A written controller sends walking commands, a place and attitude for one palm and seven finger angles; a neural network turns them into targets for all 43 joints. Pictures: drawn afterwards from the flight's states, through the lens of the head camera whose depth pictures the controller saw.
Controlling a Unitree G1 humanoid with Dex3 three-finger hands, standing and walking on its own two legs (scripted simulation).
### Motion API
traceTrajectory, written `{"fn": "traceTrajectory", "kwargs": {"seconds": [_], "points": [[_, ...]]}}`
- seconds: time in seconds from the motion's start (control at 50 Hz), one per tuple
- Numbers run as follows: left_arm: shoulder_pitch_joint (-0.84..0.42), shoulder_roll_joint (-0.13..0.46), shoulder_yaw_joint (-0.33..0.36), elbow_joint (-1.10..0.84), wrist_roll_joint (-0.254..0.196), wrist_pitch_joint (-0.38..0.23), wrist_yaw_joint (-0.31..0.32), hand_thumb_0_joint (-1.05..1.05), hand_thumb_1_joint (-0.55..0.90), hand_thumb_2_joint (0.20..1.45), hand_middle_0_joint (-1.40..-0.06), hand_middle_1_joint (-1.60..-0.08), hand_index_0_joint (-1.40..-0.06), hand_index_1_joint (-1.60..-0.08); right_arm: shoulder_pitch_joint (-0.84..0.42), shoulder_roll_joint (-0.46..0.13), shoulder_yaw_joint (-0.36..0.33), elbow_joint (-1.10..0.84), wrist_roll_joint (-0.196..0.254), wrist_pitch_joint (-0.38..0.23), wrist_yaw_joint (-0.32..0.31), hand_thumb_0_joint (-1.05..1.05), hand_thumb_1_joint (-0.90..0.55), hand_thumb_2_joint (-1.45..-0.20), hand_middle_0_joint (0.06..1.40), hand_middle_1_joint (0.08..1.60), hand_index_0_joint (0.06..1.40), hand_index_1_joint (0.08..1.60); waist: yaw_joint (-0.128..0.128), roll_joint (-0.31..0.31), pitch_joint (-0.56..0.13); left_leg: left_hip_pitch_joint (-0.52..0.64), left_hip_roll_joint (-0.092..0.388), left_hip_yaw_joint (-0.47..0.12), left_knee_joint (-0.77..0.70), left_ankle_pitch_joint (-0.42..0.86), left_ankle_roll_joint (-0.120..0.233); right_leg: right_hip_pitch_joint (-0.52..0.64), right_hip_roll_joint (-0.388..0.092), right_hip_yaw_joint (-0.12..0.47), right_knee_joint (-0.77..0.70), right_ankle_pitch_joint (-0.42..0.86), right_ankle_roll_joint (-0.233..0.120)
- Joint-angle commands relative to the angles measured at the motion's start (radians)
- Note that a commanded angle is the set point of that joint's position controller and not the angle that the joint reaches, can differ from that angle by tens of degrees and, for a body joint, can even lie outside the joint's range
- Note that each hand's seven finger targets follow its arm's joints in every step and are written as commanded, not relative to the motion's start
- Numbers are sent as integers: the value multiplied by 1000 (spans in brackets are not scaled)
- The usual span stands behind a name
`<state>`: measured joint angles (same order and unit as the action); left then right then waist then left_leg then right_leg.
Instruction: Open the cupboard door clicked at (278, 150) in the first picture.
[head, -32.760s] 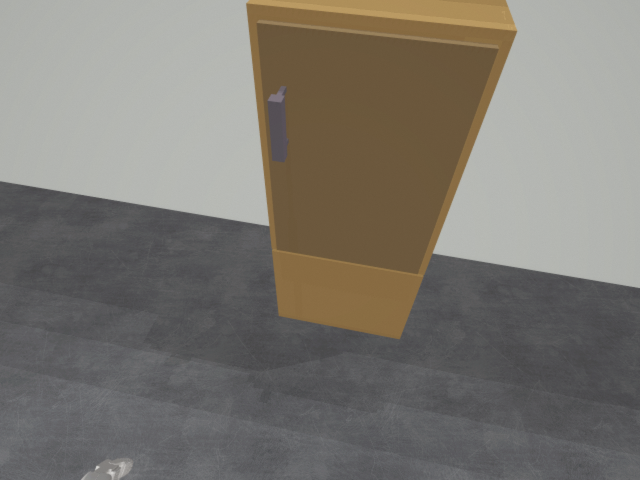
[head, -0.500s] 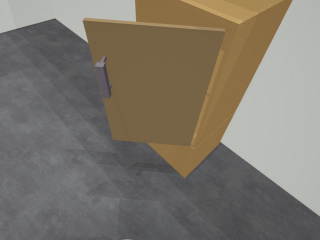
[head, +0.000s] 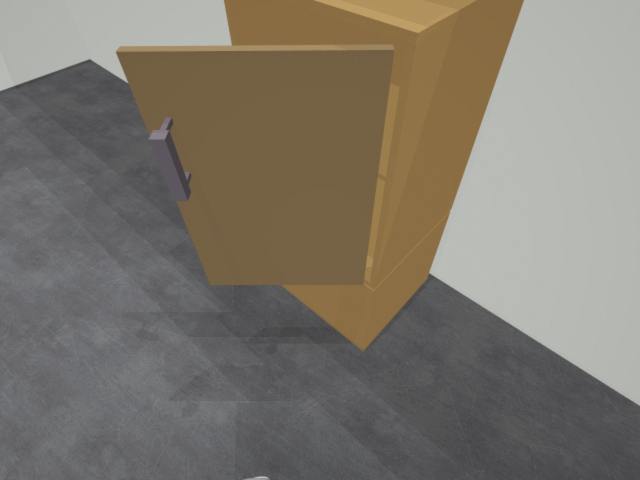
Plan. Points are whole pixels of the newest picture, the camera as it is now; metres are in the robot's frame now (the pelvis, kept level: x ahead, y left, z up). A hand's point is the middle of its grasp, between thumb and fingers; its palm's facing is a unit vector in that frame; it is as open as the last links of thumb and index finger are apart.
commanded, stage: come to a stop and stand still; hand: left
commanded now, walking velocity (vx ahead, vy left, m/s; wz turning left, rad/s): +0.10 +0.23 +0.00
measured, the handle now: (175, 159) +0.58 +0.28 +0.07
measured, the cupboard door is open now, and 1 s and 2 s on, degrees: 42 42 42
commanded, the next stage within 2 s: look again from close up in 1.60 s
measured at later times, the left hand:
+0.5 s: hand out of the picture +0.02 +0.23 -0.17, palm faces +0.01 -0.96 -0.27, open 7.3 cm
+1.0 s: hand out of the picture +0.03 +0.18 -0.17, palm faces -0.04 -0.98 -0.22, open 7.3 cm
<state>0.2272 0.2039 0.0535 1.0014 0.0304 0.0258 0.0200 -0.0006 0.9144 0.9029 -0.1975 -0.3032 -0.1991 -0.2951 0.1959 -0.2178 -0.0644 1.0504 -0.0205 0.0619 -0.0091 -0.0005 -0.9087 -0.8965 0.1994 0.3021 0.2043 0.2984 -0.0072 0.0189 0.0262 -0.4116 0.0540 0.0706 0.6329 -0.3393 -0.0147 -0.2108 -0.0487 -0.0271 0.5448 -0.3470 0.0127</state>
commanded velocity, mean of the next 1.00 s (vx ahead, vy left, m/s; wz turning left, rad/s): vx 0.00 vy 0.03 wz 0.00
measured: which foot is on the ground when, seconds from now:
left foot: up 0.00-0.22, down 0.24-1.00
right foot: down 0.00-1.00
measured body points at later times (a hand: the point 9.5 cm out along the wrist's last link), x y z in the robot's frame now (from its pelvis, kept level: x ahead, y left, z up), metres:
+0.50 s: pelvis +0.01 +0.04 +0.00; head +0.04 +0.02 +0.45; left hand +0.02 +0.28 -0.15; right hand +0.08 -0.19 -0.16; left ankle +0.00 +0.11 -0.73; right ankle -0.03 -0.13 -0.73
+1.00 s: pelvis +0.00 +0.00 +0.01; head +0.02 -0.01 +0.45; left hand +0.03 +0.23 -0.15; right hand +0.02 -0.24 -0.15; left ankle +0.00 +0.11 -0.73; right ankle -0.03 -0.13 -0.73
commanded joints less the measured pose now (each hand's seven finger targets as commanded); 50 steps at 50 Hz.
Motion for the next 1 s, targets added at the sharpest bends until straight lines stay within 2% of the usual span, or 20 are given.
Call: {"fn": "traceTrajectory", "kwargs": {"seconds": [0.0, 0.04, 0.12, 0.16, 0.18, 0.2, 0.22, 0.24, 0.26, 0.28, 0.3, 0.32, 0.38, 0.42, 0.48, 0.52, 0.6, 0.78, 0.9, 0.98], "points": [[-26, 141, 2, -45, -10, -42, 8, 0, 900, 900, -200, -300, -200, -300, -6, -46, -5, -58, -7, -23, 17, 0, -900, -900, 200, 300, 200, 300, -2, -248, 101, -26, -21, -64, 170, -9, -10, -107, -219, 240, -392, -61, -122], [4, 145, 6, -30, -9, -50, 6, 0, 900, 900, -200, -300, -200, -300, 22, -47, -2, -48, 1, -35, 17, 0, -900, -900, 200, 300, 200, 300, 7, -211, 85, -29, -23, -46, 144, -21, -21, -14, -233, 193, -329, 183, -130], [88, 179, 24, 5, -5, -53, 13, 0, 900, 900, -200, -300, -200, -300, 17, -48, 3, -53, 12, -48, 6, 0, -900, -900, 200, 300, 200, 300, 49, -165, -6, -16, -46, -21, -1, -80, -33, 204, -275, 182, -188, 636, -167], [91, 173, 25, 22, -10, -47, 17, 0, 900, 900, -200, -300, -200, -300, 50, -34, 12, -41, 14, -54, -4, 0, -900, -900, 200, 300, 200, 300, 38, -165, -39, 81, -56, -10, -165, 13, -30, 208, -253, 152, -108, 733, -143], [77, 166, 21, 26, -18, -43, 17, 0, 900, 900, -200, -300, -200, -300, 76, -34, 15, -28, 14, -61, -7, 0, -900, -900, 200, 300, 200, 300, 24, -160, -49, 171, -58, -8, -258, 146, -22, 163, -217, 123, -70, 718, -110], [75, 140, 15, 25, -24, -38, 14, 0, 900, 900, -200, -300, -200, -300, 89, -62, 13, -23, 12, -70, -13, 0, -900, -900, 200, 300, 200, 300, 24, -101, -67, 274, -6, -47, -268, 339, 1, 87, -163, 81, -29, 620, -69], [81, 100, 6, 20, -25, -34, 12, 0, 900, 900, -200, -300, -200, -300, 93, -92, 5, -21, 10, -74, -20, 0, -900, -900, 200, 300, 200, 300, 28, -6, -96, 360, 78, -124, -209, 532, 37, -4, -104, 39, -11, 431, -33], [81, 69, -2, 22, -24, -27, 17, 0, 900, 900, -200, -300, -200, -300, 109, -120, 5, -19, 6, -71, -26, 0, -900, -900, 200, 300, 200, 300, 27, 55, -103, 342, 145, -166, -201, 628, 83, -6, -74, 3, -27, 226, -11], [134, 50, -22, 54, -14, -54, 62, 0, 900, 900, -200, -300, -200, -300, 67, -123, 13, -92, 16, -80, -10, 0, -900, -900, 200, 300, 200, 300, 14, 131, -32, 261, 129, -113, -49, 725, 57, -45, -79, 43, -57, 214, -35], [103, 122, -13, 0, -12, -47, 51, 0, 900, 900, -200, -300, -200, -300, 83, -91, 23, -105, 1, -71, -3, 0, -900, -900, 200, 300, 200, 300, 19, 200, -37, 172, 79, -130, -114, 374, 53, -36, -82, 52, -41, 41, -62], [84, 112, -16, 5, -7, -31, 41, 0, 900, 900, -200, -300, -200, -300, 69, -74, 29, -113, 0, -73, -8, 0, -900, -900, 200, 300, 200, 300, 16, 239, 34, 133, 74, -153, -189, 285, 56, -80, -51, 20, -1, -29, -64], [79, 96, -25, -1, -5, -32, 35, 0, 900, 900, -200, -300, -200, -300, 83, -76, 37, -121, -4, -78, -8, 0, -900, -900, 200, 300, 200, 300, 19, 278, 24, 114, 95, -184, -229, 335, 68, -57, -16, -8, 32, -39, -55], [110, 69, -38, 13, -12, -37, 32, 0, 900, 900, -200, -300, -200, -300, 104, -101, 32, -134, 4, -86, -17, 0, -900, -900, 200, 300, 200, 300, 16, 120, -103, 260, 119, -188, -188, 562, 102, -40, 5, -12, 48, 13, -39], [98, 67, -44, 14, -12, -39, 29, 0, 900, 900, -200, -300, -200, -300, 95, -97, 35, -138, 5, -90, -20, 0, -900, -900, 200, 300, 200, 300, 18, 38, -93, 262, 108, -165, -182, 551, 101, -30, -11, 5, 20, 75, -36], [81, 79, -44, 10, -12, -34, 27, 0, 900, 900, -200, -300, -200, -300, 75, -99, 32, -136, 6, -89, -18, 0, -900, -900, 200, 300, 200, 300, 12, -63, -37, 230, 76, -140, -207, 396, 78, -42, -33, 37, -10, 137, -31], [75, 85, -44, 6, -10, -29, 24, 0, 900, 900, -200, -300, -200, -300, 69, -101, 34, -131, 4, -90, -15, 0, -900, -900, 200, 300, 200, 300, 12, -42, 4, 204, 69, -140, -240, 332, 77, -52, -34, 36, -15, 114, -26], [85, 96, -44, 10, -9, -26, 20, 0, 900, 900, -200, -300, -200, -300, 41, -99, 36, -118, 4, -90, -12, 0, -900, -900, 200, 300, 200, 300, 19, -27, 21, 190, 61, -127, -271, 206, 74, -58, -41, 50, -47, 106, -22], [68, 119, -42, 14, -11, -37, 17, 0, 900, 900, -200, -300, -200, -300, 55, -84, 44, -70, 6, -97, -11, 0, -900, -900, 200, 300, 200, 300, 14, -44, -29, 243, 47, -83, -238, 286, 62, -25, -63, 66, -82, 218, -22], [64, 114, -44, 33, -15, -39, 15, 0, 900, 900, -200, -300, -200, -300, 64, -73, 48, -30, 7, -95, -14, 0, -900, -900, 200, 300, 200, 300, 14, -8, -16, 246, 47, -74, -242, 261, 52, -20, -65, 75, -108, 214, -31], [61, 110, -45, 46, -15, -42, 14, 0, 900, 900, -200, -300, -200, -300, 74, -65, 50, -10, 7, -92, -15, 0, -900, -900, 200, 300, 200, 300, 11, -16, 6, 240, 48, -70, -246, 232, 46, -26, -64, 83, -128, 208, -38]]}}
